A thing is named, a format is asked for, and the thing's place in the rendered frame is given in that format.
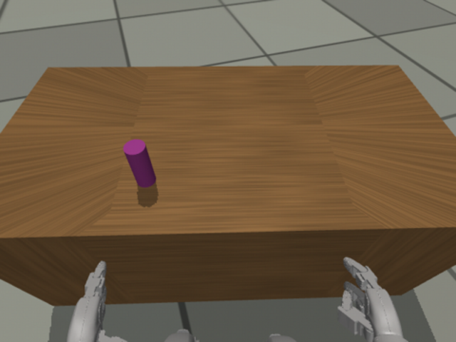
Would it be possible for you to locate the right robot hand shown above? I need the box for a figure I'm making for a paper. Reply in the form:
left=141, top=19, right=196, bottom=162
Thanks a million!
left=338, top=257, right=403, bottom=342

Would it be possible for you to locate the can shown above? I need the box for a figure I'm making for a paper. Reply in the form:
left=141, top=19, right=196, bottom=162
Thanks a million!
left=123, top=139, right=156, bottom=187

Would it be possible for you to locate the left robot hand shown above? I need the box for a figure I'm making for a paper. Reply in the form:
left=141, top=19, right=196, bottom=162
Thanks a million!
left=67, top=261, right=127, bottom=342

